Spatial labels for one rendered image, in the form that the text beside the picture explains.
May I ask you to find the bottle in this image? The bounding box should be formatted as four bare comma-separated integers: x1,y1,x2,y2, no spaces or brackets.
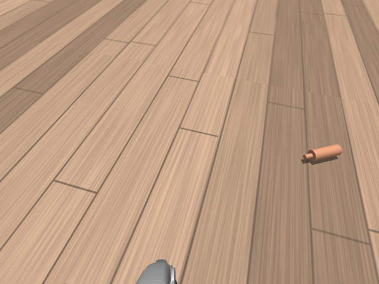
303,144,342,161

